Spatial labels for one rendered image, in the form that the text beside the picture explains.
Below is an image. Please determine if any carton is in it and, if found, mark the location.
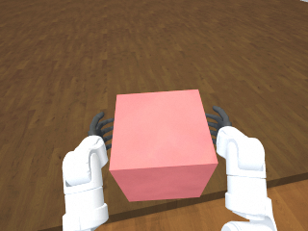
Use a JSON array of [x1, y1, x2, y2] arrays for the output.
[[109, 90, 218, 202]]

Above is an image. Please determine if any robot right forearm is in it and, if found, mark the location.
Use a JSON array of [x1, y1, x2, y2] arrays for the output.
[[216, 126, 277, 231]]

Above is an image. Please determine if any robot left forearm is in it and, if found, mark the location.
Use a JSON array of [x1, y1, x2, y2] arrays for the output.
[[63, 135, 109, 231]]

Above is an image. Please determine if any robot left hand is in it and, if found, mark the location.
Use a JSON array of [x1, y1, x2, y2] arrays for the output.
[[88, 112, 115, 150]]

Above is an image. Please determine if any right robot upper arm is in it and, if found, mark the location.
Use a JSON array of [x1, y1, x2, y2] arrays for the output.
[[221, 220, 272, 231]]

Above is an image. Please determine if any robot right hand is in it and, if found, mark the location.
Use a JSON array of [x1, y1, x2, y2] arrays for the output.
[[205, 105, 232, 144]]

